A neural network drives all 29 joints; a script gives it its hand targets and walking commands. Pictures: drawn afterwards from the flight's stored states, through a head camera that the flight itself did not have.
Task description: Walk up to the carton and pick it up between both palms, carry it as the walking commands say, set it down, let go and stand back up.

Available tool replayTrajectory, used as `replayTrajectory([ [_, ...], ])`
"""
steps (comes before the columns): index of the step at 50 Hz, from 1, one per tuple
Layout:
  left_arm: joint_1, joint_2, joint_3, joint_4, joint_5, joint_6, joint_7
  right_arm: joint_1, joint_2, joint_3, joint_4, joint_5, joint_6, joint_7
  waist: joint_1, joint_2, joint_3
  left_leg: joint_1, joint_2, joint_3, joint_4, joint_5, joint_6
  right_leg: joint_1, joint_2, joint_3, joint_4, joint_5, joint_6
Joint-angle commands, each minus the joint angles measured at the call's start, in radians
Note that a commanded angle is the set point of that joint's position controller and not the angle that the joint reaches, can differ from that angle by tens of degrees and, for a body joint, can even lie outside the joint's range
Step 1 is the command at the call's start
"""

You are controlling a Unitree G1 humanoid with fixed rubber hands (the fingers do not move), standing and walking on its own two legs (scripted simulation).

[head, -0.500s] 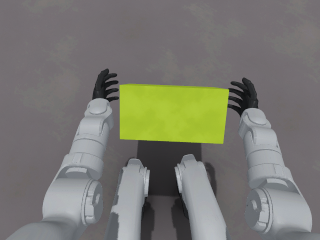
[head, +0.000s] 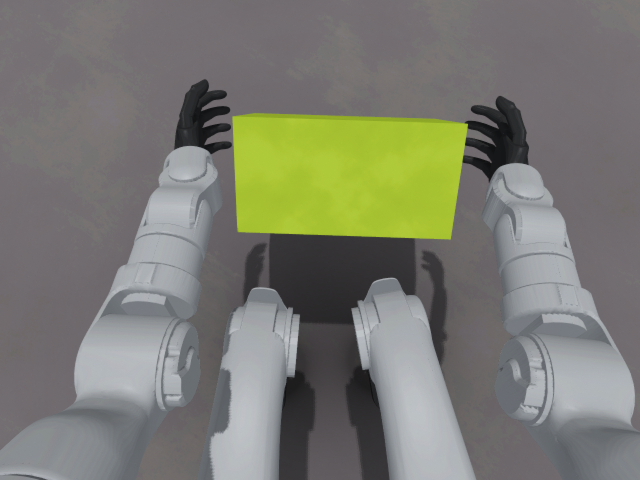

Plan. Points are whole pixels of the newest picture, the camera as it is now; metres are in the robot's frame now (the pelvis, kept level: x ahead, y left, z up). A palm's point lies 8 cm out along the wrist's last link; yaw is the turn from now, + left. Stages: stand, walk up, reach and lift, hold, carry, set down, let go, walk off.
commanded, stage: set down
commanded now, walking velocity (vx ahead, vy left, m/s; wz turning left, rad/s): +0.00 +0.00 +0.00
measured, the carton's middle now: (344, 170) +0.48 -0.05 -0.23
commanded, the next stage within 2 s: none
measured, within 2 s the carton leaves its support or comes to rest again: rests again in 1.70 s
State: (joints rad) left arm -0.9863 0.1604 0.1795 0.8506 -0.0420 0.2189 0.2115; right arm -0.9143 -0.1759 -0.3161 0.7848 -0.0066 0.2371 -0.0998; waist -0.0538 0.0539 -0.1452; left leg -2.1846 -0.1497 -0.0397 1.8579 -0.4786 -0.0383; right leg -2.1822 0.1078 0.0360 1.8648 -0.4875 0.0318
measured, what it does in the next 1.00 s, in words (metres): lowers itself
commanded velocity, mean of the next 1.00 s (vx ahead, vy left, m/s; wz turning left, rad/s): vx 0.00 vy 0.00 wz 0.00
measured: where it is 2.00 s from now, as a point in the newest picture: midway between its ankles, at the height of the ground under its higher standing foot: (327, 378)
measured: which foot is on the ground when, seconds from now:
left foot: down 0.00-1.00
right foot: down 0.00-1.00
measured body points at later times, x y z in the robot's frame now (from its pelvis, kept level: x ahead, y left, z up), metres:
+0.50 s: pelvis -0.03 +0.00 -0.06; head +0.34 -0.02 +0.19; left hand +0.51 +0.13 -0.25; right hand +0.47 -0.24 -0.25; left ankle +0.12 +0.11 -0.42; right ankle +0.12 -0.11 -0.42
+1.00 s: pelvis +0.00 +0.00 -0.10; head +0.33 -0.02 +0.21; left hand +0.52 +0.14 -0.26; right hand +0.48 -0.24 -0.26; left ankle +0.12 +0.11 -0.42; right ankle +0.12 -0.11 -0.42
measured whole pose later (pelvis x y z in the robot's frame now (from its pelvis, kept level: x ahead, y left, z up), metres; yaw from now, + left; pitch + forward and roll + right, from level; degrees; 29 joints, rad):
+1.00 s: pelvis +0.00 +0.00 -0.10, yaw +0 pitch +36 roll +0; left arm -1.24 0.29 0.07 1.16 -0.17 0.11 0.17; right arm -1.18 -0.29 -0.18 1.11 0.15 0.11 -0.10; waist -0.07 0.04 0.20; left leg -2.30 -0.13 0.01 2.23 -0.56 -0.03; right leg -2.29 0.07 -0.01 2.24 -0.57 0.01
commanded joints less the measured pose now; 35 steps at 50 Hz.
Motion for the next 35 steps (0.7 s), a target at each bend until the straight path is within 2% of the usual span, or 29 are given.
replayTrajectory([
  [1, -0.624, -0.958, -0.407, -0.178, -0.098, -0.065, -0.300, -0.738, 0.828, 0.485, -0.226, 0.122, -0.070, 0.280, -0.056, -0.012, -1.152, 0.546, -0.023, 0.098, -0.105, 0.171, 0.033, 0.675, 0.016, -0.071, -0.159, 0.239, 0.003],
  [2, -0.641, -0.940, -0.405, -0.186, -0.098, -0.067, -0.300, -0.758, 0.812, 0.486, -0.232, 0.117, -0.073, 0.278, -0.058, -0.036, -1.152, 0.500, -0.025, 0.104, -0.093, 0.160, 0.032, 0.688, 0.018, -0.067, -0.159, 0.241, 0.002],
  [5, -0.658, -0.929, -0.424, -0.211, -0.117, -0.081, -0.291, -0.781, 0.800, 0.503, -0.276, 0.141, -0.089, 0.269, -0.057, -0.045, -1.222, 0.536, -0.026, 0.097, -0.058, 0.222, 0.034, 0.699, 0.020, -0.076, -0.111, 0.310, 0.007],
  [6, -0.660, -0.923, -0.414, -0.176, -0.119, -0.079, -0.292, -0.780, 0.779, 0.501, -0.243, 0.134, -0.088, 0.265, -0.071, -0.054, -1.176, 0.526, -0.023, 0.091, -0.056, 0.187, 0.035, 0.676, 0.016, -0.081, -0.114, 0.271, 0.013],
  [7, -0.666, -0.927, -0.409, -0.167, -0.116, -0.081, -0.286, -0.766, 0.795, 0.492, -0.221, 0.131, -0.087, 0.265, -0.070, -0.055, -1.161, 0.511, -0.024, 0.092, -0.049, 0.188, 0.035, 0.660, 0.016, -0.083, -0.102, 0.271, 0.012],
  [8, -0.676, -0.901, -0.401, -0.166, -0.105, -0.082, -0.284, -0.788, 0.775, 0.488, -0.206, 0.137, -0.089, 0.261, -0.055, -0.045, -1.149, 0.497, -0.022, 0.102, -0.042, 0.167, 0.032, 0.650, 0.016, -0.082, -0.095, 0.246, 0.013],
  [11, -0.693, -0.904, -0.426, -0.172, -0.131, -0.095, -0.274, -0.822, 0.757, 0.502, -0.266, 0.152, -0.106, 0.254, -0.063, -0.051, -1.233, 0.538, -0.019, 0.104, 0.004, 0.226, 0.033, 0.667, 0.015, -0.085, -0.055, 0.298, 0.011],
  [12, -0.700, -0.894, -0.417, -0.157, -0.122, -0.094, -0.269, -0.834, 0.754, 0.507, -0.243, 0.166, -0.108, 0.253, -0.038, -0.032, -1.203, 0.529, -0.018, 0.104, 0.007, 0.204, 0.033, 0.652, 0.013, -0.079, -0.048, 0.277, 0.008],
  [13, -0.711, -0.885, -0.412, -0.153, -0.125, -0.095, -0.265, -0.845, 0.746, 0.496, -0.240, 0.164, -0.110, 0.255, -0.051, -0.043, -1.197, 0.542, -0.016, 0.092, 0.006, 0.198, 0.036, 0.614, 0.013, -0.095, -0.030, 0.259, 0.013],
  [14, -0.720, -0.880, -0.406, -0.157, -0.124, -0.100, -0.260, -0.830, 0.736, 0.495, -0.207, 0.162, -0.109, 0.253, -0.042, -0.036, -1.158, 0.523, -0.018, 0.098, 0.017, 0.180, 0.033, 0.588, 0.014, -0.085, -0.026, 0.231, 0.007],
  [16, -0.765, -0.860, -0.436, -0.184, -0.136, -0.106, -0.252, -0.885, 0.722, 0.500, -0.242, 0.183, -0.117, 0.248, -0.048, -0.015, -1.230, 0.570, -0.010, 0.096, 0.035, 0.214, 0.032, 0.605, 0.009, -0.092, 0.005, 0.258, 0.007],
  [18, -0.807, -0.868, -0.483, -0.276, -0.171, -0.119, -0.241, -0.892, 0.721, 0.525, -0.293, 0.209, -0.126, 0.241, -0.059, -0.024, -1.370, 0.625, -0.013, 0.102, 0.072, 0.269, 0.030, 0.670, 0.008, -0.098, 0.034, 0.319, 0.003],
  [21, -0.836, -0.831, -0.487, -0.257, -0.180, -0.105, -0.227, -0.925, 0.699, 0.531, -0.255, 0.230, -0.121, 0.230, -0.058, -0.003, -1.395, 0.686, -0.003, 0.093, 0.085, 0.193, 0.031, 0.657, -0.003, -0.100, 0.055, 0.224, -0.001],
  [22, -0.829, -0.832, -0.492, -0.253, -0.181, -0.093, -0.225, -0.963, 0.672, 0.535, -0.295, 0.237, -0.121, 0.228, -0.056, 0.003, -1.428, 0.702, 0.000, 0.093, 0.093, 0.196, 0.031, 0.661, -0.004, -0.101, 0.066, 0.221, -0.005],
  [23, -0.849, -0.813, -0.498, -0.258, -0.191, -0.088, -0.221, -0.982, 0.650, 0.542, -0.284, 0.239, -0.119, 0.226, -0.058, -0.007, -1.480, 0.746, 0.000, 0.088, 0.101, 0.192, 0.027, 0.684, -0.009, -0.111, 0.085, 0.209, -0.004],
  [24, -0.901, -0.796, -0.501, -0.295, -0.198, -0.084, -0.215, -1.014, 0.624, 0.550, -0.313, 0.245, -0.119, 0.218, -0.066, -0.006, -1.558, 0.788, 0.006, 0.089, 0.125, 0.224, 0.026, 0.724, -0.010, -0.110, 0.103, 0.237, -0.009],
  [26, -0.962, -0.765, -0.495, -0.297, -0.218, -0.071, -0.209, -1.075, 0.596, 0.563, -0.290, 0.266, -0.111, 0.213, -0.055, 0.004, -1.590, 0.854, 0.006, 0.089, 0.145, 0.225, 0.025, 0.752, -0.019, -0.112, 0.123, 0.218, -0.015],
  [27, -0.969, -0.778, -0.522, -0.377, -0.239, -0.074, -0.204, -1.073, 0.612, 0.585, -0.375, 0.272, -0.111, 0.203, -0.080, -0.019, -1.724, 0.910, 0.001, 0.096, 0.168, 0.299, 0.027, 0.846, -0.013, -0.128, 0.146, 0.312, -0.012],
  [28, -0.916, -0.794, -0.494, -0.235, -0.226, -0.056, -0.211, -1.085, 0.569, 0.590, -0.284, 0.264, -0.102, 0.209, -0.070, -0.013, -1.465, 0.751, 0.000, 0.094, 0.146, 0.189, 0.031, 0.762, -0.014, -0.113, 0.128, 0.216, -0.017],
  [29, -0.938, -0.772, -0.473, -0.154, -0.223, -0.055, -0.229, -1.072, 0.578, 0.563, -0.167, 0.232, -0.088, 0.220, -0.085, -0.026, -1.265, 0.644, 0.002, 0.087, 0.132, 0.075, 0.034, 0.687, -0.022, -0.106, 0.111, 0.125, -0.015],
  [30, -0.931, -0.760, -0.434, -0.134, -0.210, -0.056, -0.242, -1.082, 0.592, 0.537, -0.156, 0.212, -0.089, 0.226, -0.069, -0.037, -1.148, 0.569, 0.003, 0.087, 0.147, 0.074, 0.041, 0.646, -0.019, -0.085, 0.113, 0.114, -0.021],
  [32, -0.913, -0.771, -0.398, -0.092, -0.192, -0.070, -0.269, -1.013, 0.675, 0.486, -0.062, 0.192, -0.090, 0.246, -0.071, -0.018, -1.014, 0.497, 0.006, 0.088, 0.152, 0.083, 0.044, 0.553, -0.017, -0.087, 0.121, 0.119, -0.020],
  [34, -0.925, -0.799, -0.425, -0.116, -0.212, -0.096, -0.281, -0.948, 0.742, 0.478, -0.043, 0.200, -0.102, 0.253, -0.103, -0.015, -1.105, 0.536, 0.007, 0.088, 0.189, 0.185, 0.042, 0.585, -0.010, -0.095, 0.151, 0.230, -0.019],
  [35, -0.905, -0.799, -0.406, -0.068, -0.200, -0.095, -0.287, -0.940, 0.732, 0.465, -0.011, 0.196, -0.101, 0.259, -0.106, 0.002, -1.047, 0.515, 0.008, 0.088, 0.198, 0.183, 0.042, 0.560, -0.012, -0.090, 0.156, 0.224, -0.021],
])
